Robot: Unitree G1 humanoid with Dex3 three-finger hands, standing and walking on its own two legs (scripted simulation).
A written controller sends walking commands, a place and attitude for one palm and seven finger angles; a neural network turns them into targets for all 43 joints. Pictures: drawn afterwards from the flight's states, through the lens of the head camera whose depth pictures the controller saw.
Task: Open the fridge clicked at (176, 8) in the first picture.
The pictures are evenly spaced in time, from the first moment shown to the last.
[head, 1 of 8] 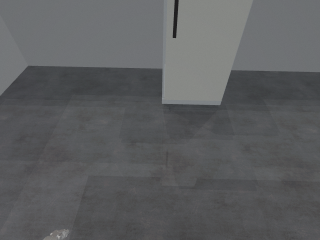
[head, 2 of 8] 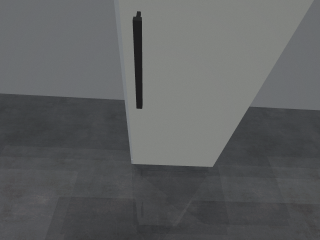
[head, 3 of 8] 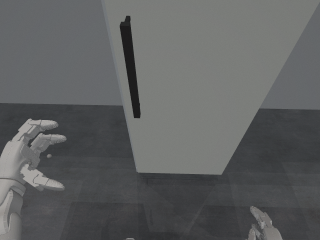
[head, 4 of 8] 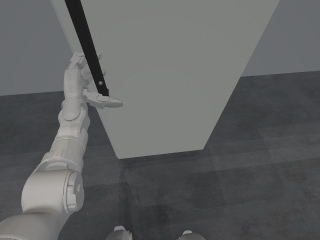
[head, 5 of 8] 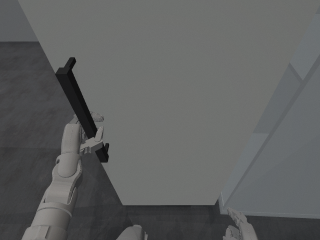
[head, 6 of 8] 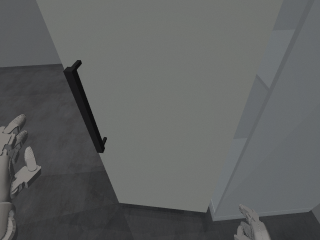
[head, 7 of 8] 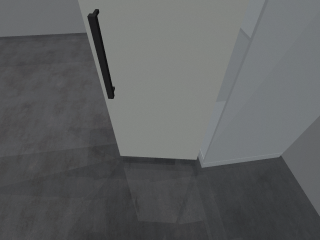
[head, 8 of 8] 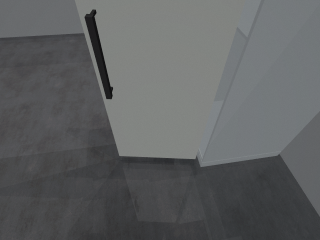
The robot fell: no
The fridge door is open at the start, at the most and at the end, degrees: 0 93 78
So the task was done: yes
